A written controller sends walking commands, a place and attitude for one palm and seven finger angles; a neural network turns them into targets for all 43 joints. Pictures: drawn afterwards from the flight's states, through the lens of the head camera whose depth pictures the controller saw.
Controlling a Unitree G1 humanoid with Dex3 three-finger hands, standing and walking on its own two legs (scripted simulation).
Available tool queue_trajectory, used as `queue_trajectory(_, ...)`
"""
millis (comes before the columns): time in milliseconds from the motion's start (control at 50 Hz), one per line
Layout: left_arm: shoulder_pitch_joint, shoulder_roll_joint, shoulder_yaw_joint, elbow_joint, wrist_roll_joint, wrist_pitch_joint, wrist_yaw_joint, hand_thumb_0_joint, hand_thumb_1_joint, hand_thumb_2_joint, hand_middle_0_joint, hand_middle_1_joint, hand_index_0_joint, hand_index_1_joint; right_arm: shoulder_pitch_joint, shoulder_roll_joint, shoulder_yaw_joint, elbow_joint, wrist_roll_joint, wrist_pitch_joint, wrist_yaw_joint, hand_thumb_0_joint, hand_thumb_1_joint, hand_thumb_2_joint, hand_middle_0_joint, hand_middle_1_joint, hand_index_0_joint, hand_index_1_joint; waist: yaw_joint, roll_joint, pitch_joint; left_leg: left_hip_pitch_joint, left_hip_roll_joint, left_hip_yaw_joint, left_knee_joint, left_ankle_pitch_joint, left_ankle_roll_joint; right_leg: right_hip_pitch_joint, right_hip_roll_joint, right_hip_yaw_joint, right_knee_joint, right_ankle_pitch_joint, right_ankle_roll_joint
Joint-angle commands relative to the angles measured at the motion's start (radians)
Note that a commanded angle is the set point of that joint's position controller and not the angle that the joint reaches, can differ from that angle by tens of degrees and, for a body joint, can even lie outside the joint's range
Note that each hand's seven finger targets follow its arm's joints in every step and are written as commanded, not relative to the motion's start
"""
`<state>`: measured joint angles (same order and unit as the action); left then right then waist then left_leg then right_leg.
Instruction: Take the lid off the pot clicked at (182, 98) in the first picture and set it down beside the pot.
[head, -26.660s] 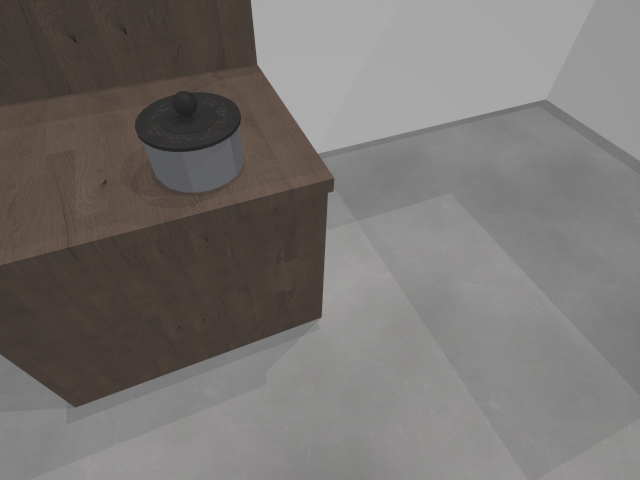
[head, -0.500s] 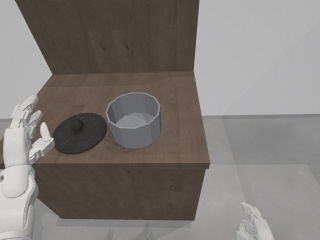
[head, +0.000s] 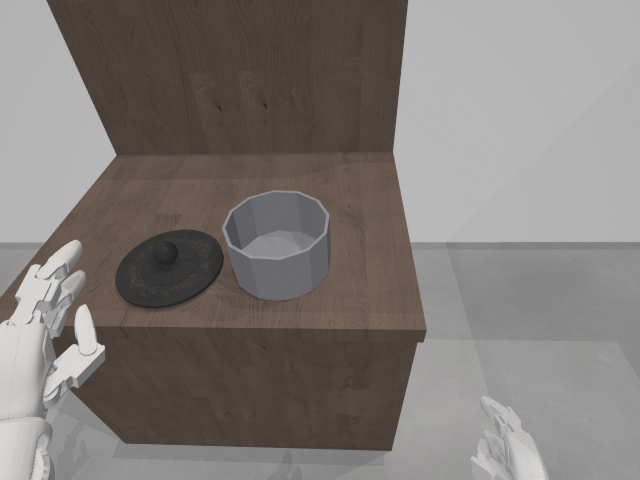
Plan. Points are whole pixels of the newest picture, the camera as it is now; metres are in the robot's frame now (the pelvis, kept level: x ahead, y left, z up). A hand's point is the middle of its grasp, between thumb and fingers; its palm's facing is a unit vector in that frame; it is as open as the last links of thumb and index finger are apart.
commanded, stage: draw the hand back to the body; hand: left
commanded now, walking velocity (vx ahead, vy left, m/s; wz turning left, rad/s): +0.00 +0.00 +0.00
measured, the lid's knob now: (165, 252) +0.52 +0.37 -0.05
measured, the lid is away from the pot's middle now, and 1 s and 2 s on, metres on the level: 0.23 0.23 0.23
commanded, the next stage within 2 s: step back with the hand held close in 0.18 s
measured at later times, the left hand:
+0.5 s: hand (72, 339) +0.20 +0.27 +0.16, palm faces +0.34 -0.84 -0.43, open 7.4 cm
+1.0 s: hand (41, 416) +0.13 +0.27 +0.14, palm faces +0.28 -0.86 -0.42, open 7.4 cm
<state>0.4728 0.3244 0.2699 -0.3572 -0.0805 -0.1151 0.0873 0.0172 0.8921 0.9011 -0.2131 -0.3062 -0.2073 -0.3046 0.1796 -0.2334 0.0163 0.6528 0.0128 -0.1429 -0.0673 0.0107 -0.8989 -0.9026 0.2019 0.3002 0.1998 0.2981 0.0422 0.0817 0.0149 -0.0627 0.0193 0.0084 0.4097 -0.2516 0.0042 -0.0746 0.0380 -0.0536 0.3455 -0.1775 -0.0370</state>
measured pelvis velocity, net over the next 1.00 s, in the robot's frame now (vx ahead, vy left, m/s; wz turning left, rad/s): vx -0.07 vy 0.04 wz -0.02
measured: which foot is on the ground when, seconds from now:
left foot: down 0.00-1.00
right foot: down 0.00-1.00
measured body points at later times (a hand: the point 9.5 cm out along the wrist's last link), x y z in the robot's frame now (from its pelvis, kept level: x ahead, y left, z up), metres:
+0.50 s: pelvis -0.01 +0.03 +0.00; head +0.01 +0.03 +0.45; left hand +0.17 +0.31 +0.18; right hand +0.17 -0.20 -0.08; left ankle -0.01 +0.12 -0.74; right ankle +0.02 -0.10 -0.74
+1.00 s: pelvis -0.07 +0.04 -0.02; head -0.05 +0.05 +0.43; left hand +0.11 +0.31 +0.16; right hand +0.10 -0.19 -0.09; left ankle -0.01 +0.12 -0.74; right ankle -0.04 -0.09 -0.74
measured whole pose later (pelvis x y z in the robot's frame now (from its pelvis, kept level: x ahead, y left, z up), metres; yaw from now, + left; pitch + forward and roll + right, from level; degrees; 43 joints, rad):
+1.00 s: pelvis -0.07 +0.04 -0.02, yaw -1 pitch -1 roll -3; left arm 0.59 0.36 0.33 -0.57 -0.05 -0.21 0.09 0.02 0.89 0.90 -0.21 -0.31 -0.21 -0.30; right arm 0.20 -0.19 0.01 0.55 0.01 -0.09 -0.04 0.01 -0.90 -0.90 0.21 0.30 0.20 0.30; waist -0.01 0.02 0.05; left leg -0.39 0.00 0.03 0.64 -0.26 0.05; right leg -0.30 -0.01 -0.08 0.55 -0.24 0.01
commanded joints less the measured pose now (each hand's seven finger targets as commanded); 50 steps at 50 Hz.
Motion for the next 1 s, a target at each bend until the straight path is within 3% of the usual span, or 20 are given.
queue_trajectory(0, -0.045, 0.163, 0.097, -0.260, 0.007, -0.054, 0.018, 0.000, 0.900, 0.900, -0.200, -0.300, -0.200, -0.300, -0.161, -0.086, -0.027, -0.177, 0.003, -0.058, -0.006, 0.000, -0.900, -0.900, 0.200, 0.300, 0.200, 0.300, 0.006, -0.048, -0.017, -0.016, 0.013, -0.020, -0.053, 0.103, 0.039, -0.060, -0.061, 0.045, -0.088, 0.010, 0.011)
queue_trajectory(120, -0.081, 0.198, 0.124, -0.302, 0.016, -0.054, 0.037, 0.000, 0.900, 0.900, -0.200, -0.300, -0.200, -0.300, -0.148, -0.088, -0.027, -0.170, 0.000, -0.069, -0.017, 0.000, -0.900, -0.900, 0.200, 0.300, 0.200, 0.300, 0.004, -0.014, -0.034, -0.006, 0.009, -0.031, -0.054, 0.093, 0.034, -0.052, -0.058, 0.049, -0.080, 0.001, 0.004)
queue_trajectory(180, -0.021, 0.144, 0.087, -0.268, 0.016, -0.040, 0.032, 0.000, 0.900, 0.900, -0.200, -0.300, -0.200, -0.300, -0.151, -0.082, -0.023, -0.171, -0.002, -0.063, -0.014, 0.000, -0.900, -0.900, 0.200, 0.300, 0.200, 0.300, 0.007, -0.040, -0.022, -0.014, 0.014, -0.032, -0.062, 0.113, 0.032, -0.050, -0.054, 0.037, -0.070, 0.020, 0.006)
queue_trajectory(260, -0.055, 0.170, 0.102, -0.310, 0.022, -0.044, 0.033, 0.000, 0.900, 0.900, -0.200, -0.300, -0.200, -0.300, -0.155, -0.087, -0.024, -0.178, -0.002, -0.065, -0.012, 0.000, -0.900, -0.900, 0.200, 0.300, 0.200, 0.300, 0.009, -0.014, -0.029, -0.022, 0.015, -0.037, -0.066, 0.112, 0.031, -0.041, -0.053, 0.038, -0.062, 0.023, 0.003)
queue_trajectory(280, -0.204, 0.347, 0.291, -0.404, 0.010, -0.104, 0.043, 0.000, 0.900, 0.900, -0.200, -0.300, -0.200, -0.300, -0.120, -0.109, -0.027, -0.207, 0.009, -0.041, -0.011, 0.000, -0.900, -0.900, 0.200, 0.300, 0.200, 0.300, -0.004, -0.037, 0.066, -0.088, 0.026, -0.041, -0.048, 0.021, 0.051, -0.147, -0.098, 0.177, -0.109, 0.062, 0.009)
queue_trajectory(300, -0.123, 0.277, 0.250, -0.306, 0.019, -0.114, 0.039, 0.000, 0.900, 0.900, -0.200, -0.300, -0.200, -0.300, -0.104, -0.089, -0.029, -0.176, -0.003, -0.032, -0.009, 0.000, -0.900, -0.900, 0.200, 0.300, 0.200, 0.300, -0.015, -0.115, 0.071, -0.097, 0.023, -0.056, -0.025, 0.012, 0.052, -0.154, -0.121, 0.187, -0.120, 0.050, 0.006)
queue_trajectory(320, -0.123, 0.298, 0.259, -0.317, 0.023, -0.120, 0.035, 0.000, 0.900, 0.900, -0.200, -0.300, -0.200, -0.300, -0.113, -0.095, -0.032, -0.184, -0.003, -0.027, -0.003, 0.000, -0.900, -0.900, 0.200, 0.300, 0.200, 0.300, -0.016, -0.119, 0.077, -0.093, 0.021, -0.060, -0.020, 0.003, 0.050, -0.173, -0.132, 0.202, -0.128, 0.037, 0.001)
queue_trajectory(360, -0.043, 0.203, 0.189, -0.275, 0.028, -0.121, 0.022, 0.000, 0.900, 0.900, -0.200, -0.300, -0.200, -0.300, -0.107, -0.101, -0.040, -0.194, -0.006, -0.020, 0.003, 0.000, -0.900, -0.900, 0.200, 0.300, 0.200, 0.300, -0.023, -0.143, 0.029, -0.096, 0.033, -0.057, -0.013, 0.061, 0.052, -0.137, -0.133, 0.184, -0.093, 0.101, 0.013)
queue_trajectory(400, 0.037, 0.159, 0.153, -0.276, 0.029, -0.123, 0.012, 0.000, 0.900, 0.900, -0.200, -0.300, -0.200, -0.300, -0.105, -0.109, -0.047, -0.207, -0.004, -0.013, 0.009, 0.000, -0.900, -0.900, 0.200, 0.300, 0.200, 0.300, -0.023, -0.072, -0.043, -0.091, 0.050, -0.051, -0.020, 0.141, 0.055, -0.083, -0.137, 0.159, -0.031, 0.212, 0.022)
queue_trajectory(440, 0.089, 0.153, 0.146, -0.322, 0.030, -0.136, 0.008, 0.000, 0.900, 0.900, -0.200, -0.300, -0.200, -0.300, -0.109, -0.110, -0.049, -0.223, -0.001, -0.008, 0.012, 0.000, -0.900, -0.900, 0.200, 0.300, 0.200, 0.300, -0.023, -0.018, -0.119, -0.095, 0.067, -0.055, -0.033, 0.219, 0.056, -0.036, -0.134, 0.119, 0.031, 0.266, 0.032)
queue_trajectory(500, 0.150, 0.200, 0.196, -0.404, 0.041, -0.147, 0.012, 0.000, 0.900, 0.900, -0.200, -0.300, -0.200, -0.300, -0.101, -0.113, -0.066, -0.249, 0.001, 0.004, 0.020, 0.000, -0.900, -0.900, 0.200, 0.300, 0.200, 0.300, -0.022, -0.040, -0.200, -0.089, 0.093, -0.072, -0.007, 0.374, 0.058, -0.009, -0.135, 0.095, 0.098, 0.357, 0.037)
queue_trajectory(580, 0.223, 0.246, 0.257, -0.474, 0.038, -0.162, 0.026, 0.000, 0.900, 0.900, -0.200, -0.300, -0.200, -0.300, -0.092, -0.102, -0.074, -0.273, 0.006, 0.017, 0.018, 0.000, -0.900, -0.900, 0.200, 0.300, 0.200, 0.300, -0.025, -0.024, -0.230, -0.131, 0.118, -0.104, 0.007, 0.468, 0.055, -0.011, -0.132, 0.074, 0.169, 0.330, 0.036)
queue_trajectory(640, 0.224, 0.245, 0.256, -0.505, 0.032, -0.166, 0.030, 0.000, 0.900, 0.900, -0.200, -0.300, -0.200, -0.300, -0.081, -0.098, -0.076, -0.275, 0.006, 0.014, 0.013, 0.000, -0.900, -0.900, 0.200, 0.300, 0.200, 0.300, -0.030, 0.053, -0.187, -0.160, 0.153, -0.134, -0.020, 0.508, 0.052, -0.072, -0.116, 0.049, 0.230, 0.145, 0.041)
queue_trajectory(680, 0.214, 0.231, 0.244, -0.492, 0.032, -0.164, 0.031, 0.000, 0.900, 0.900, -0.200, -0.300, -0.200, -0.300, -0.069, -0.099, -0.078, -0.270, -0.001, 0.003, 0.013, 0.000, -0.900, -0.900, 0.200, 0.300, 0.200, 0.300, -0.030, 0.112, -0.131, -0.196, 0.198, -0.153, -0.062, 0.487, 0.064, -0.131, -0.103, 0.034, 0.304, -0.064, 0.047)
queue_trajectory(720, 0.182, 0.226, 0.238, -0.477, 0.037, -0.161, 0.033, 0.000, 0.900, 0.900, -0.200, -0.300, -0.200, -0.300, -0.055, -0.101, -0.077, -0.258, -0.008, -0.011, 0.012, 0.000, -0.900, -0.900, 0.200, 0.300, 0.200, 0.300, -0.034, 0.134, -0.093, -0.256, 0.220, -0.155, -0.084, 0.390, 0.080, -0.140, -0.105, 0.035, 0.345, -0.147, 0.047)
queue_trajectory(780, 0.132, 0.191, 0.202, -0.415, 0.036, -0.151, 0.032, 0.000, 0.900, 0.900, -0.200, -0.300, -0.200, -0.300, -0.027, -0.109, -0.072, -0.238, -0.005, -0.021, 0.009, 0.000, -0.900, -0.900, 0.200, 0.300, 0.200, 0.300, -0.043, 0.029, -0.025, -0.299, 0.224, -0.156, -0.036, 0.305, 0.088, -0.143, -0.117, 0.036, 0.255, -0.110, 0.048)
queue_trajectory(840, 0.086, 0.189, 0.186, -0.359, 0.038, -0.149, 0.027, 0.000, 0.900, 0.900, -0.200, -0.300, -0.200, -0.300, -0.029, -0.116, -0.069, -0.230, -0.001, -0.014, 0.008, 0.000, -0.900, -0.900, 0.200, 0.300, 0.200, 0.300, -0.049, -0.104, -0.020, -0.317, 0.159, -0.137, 0.055, 0.142, 0.067, -0.129, -0.151, 0.080, 0.116, 0.089, 0.027)
queue_trajectory(880, 0.091, 0.178, 0.172, -0.353, 0.035, -0.147, 0.023, 0.000, 0.900, 0.900, -0.200, -0.300, -0.200, -0.300, -0.014, -0.113, -0.080, -0.234, 0.008, -0.009, 0.008, 0.000, -0.900, -0.900, 0.200, 0.300, 0.200, 0.300, -0.062, -0.216, -0.091, -0.226, 0.084, -0.102, 0.169, 0.132, 0.042, -0.183, -0.216, 0.160, 0.084, 0.252, -0.018)
queue_trajectory(900, 0.100, 0.178, 0.168, -0.376, 0.031, -0.149, 0.022, 0.000, 0.900, 0.900, -0.200, -0.300, -0.200, -0.300, -0.014, -0.115, -0.085, -0.242, 0.009, -0.005, 0.011, 0.000, -0.900, -0.900, 0.200, 0.300, 0.200, 0.300, -0.064, -0.235, -0.118, -0.195, 0.062, -0.102, 0.211, 0.077, 0.037, -0.216, -0.246, 0.180, 0.060, 0.213, -0.041)
queue_trajectory(980, 0.161, 0.235, 0.212, -0.479, 0.022, -0.163, 0.043, 0.000, 0.900, 0.900, -0.200, -0.300, -0.200, -0.300, -0.034, -0.096, -0.077, -0.268, 0.011, 0.014, 0.007, 0.000, -0.900, -0.900, 0.200, 0.300, 0.200, 0.300, -0.071, -0.154, -0.110, -0.194, 0.023, -0.098, 0.269, -0.175, 0.031, -0.349, -0.306, 0.215, -0.010, -0.108, -0.074)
